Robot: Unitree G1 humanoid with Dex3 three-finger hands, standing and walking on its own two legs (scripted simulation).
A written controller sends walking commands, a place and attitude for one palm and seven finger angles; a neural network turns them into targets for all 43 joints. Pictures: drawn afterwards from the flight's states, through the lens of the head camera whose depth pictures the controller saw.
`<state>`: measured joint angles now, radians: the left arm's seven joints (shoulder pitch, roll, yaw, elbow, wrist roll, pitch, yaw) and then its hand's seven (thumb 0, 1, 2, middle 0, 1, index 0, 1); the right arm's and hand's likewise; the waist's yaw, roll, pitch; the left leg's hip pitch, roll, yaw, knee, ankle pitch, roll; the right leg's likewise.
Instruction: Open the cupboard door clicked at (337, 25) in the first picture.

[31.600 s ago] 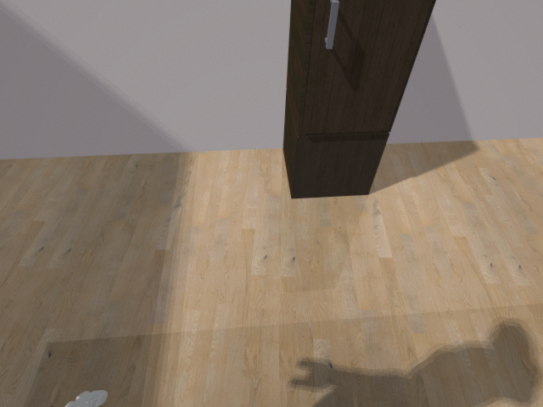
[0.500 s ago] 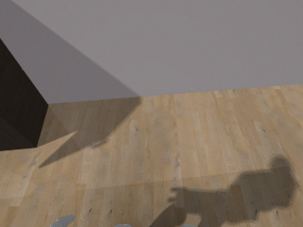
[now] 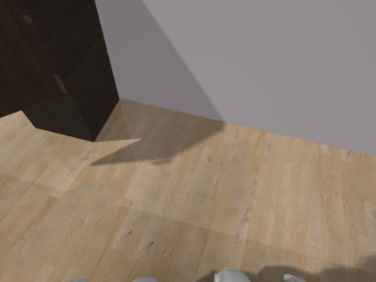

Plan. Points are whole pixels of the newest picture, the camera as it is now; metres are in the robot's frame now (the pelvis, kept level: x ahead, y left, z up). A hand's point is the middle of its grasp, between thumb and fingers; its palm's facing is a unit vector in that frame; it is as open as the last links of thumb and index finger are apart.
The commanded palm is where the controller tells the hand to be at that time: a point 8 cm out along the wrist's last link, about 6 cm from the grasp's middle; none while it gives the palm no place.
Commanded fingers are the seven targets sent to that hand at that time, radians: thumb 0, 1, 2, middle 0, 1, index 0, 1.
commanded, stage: turn to face it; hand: left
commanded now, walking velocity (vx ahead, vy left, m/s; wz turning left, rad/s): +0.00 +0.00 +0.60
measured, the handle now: out of the picture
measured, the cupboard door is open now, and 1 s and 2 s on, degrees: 49 49 49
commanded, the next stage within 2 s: take the last steps up to it in 0.94 s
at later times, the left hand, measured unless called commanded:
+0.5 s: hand out of the picture +0.01 +0.19 -0.17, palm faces +0.33 -0.92 -0.21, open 7.4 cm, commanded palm none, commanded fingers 0.00 0.90 0.90 -0.20 -0.30 -0.20 -0.30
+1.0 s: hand out of the picture -0.04 +0.16 -0.16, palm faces +0.53 -0.81 -0.24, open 7.4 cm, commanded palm none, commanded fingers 0.00 0.90 0.90 -0.20 -0.30 -0.20 -0.30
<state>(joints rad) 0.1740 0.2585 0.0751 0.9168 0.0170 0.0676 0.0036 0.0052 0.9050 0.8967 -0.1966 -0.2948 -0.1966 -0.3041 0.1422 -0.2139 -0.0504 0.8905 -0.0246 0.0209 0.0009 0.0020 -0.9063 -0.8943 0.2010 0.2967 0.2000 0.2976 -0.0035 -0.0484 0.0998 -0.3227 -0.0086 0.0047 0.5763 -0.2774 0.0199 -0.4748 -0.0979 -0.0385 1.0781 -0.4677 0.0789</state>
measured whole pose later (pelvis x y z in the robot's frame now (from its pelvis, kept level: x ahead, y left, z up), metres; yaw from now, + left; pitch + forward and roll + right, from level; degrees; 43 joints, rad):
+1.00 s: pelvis +0.01 -0.04 +0.00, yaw +32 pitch -1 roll +1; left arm 0.23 0.19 0.04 0.92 0.03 0.02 0.01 0.00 0.90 0.90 -0.20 -0.29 -0.20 -0.30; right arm 0.15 -0.23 -0.07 0.96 -0.01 0.07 0.02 0.01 -0.91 -0.89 0.20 0.30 0.20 0.30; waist -0.01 0.01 0.08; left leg -0.46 -0.02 0.00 1.04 -0.45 -0.03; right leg -0.22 -0.08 -0.10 0.54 -0.29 0.01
